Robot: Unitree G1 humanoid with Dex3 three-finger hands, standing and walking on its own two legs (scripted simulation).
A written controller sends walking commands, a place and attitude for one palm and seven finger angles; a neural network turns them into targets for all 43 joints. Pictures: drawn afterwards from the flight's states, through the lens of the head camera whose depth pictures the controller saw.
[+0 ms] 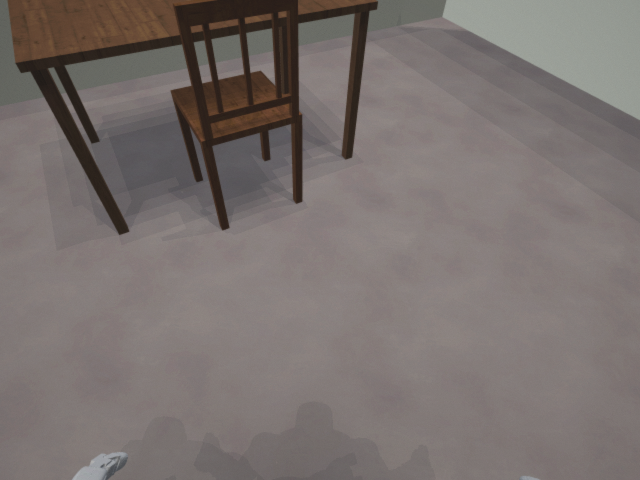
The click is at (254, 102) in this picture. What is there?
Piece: chair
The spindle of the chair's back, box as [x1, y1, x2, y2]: [238, 18, 253, 105]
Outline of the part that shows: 238,19 247,101 250,105 253,103 244,18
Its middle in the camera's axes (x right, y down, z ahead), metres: -0.24 -0.55 +1.22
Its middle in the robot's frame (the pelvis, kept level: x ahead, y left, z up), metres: +1.26 +0.30 -0.09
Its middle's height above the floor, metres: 0.67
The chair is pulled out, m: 0.00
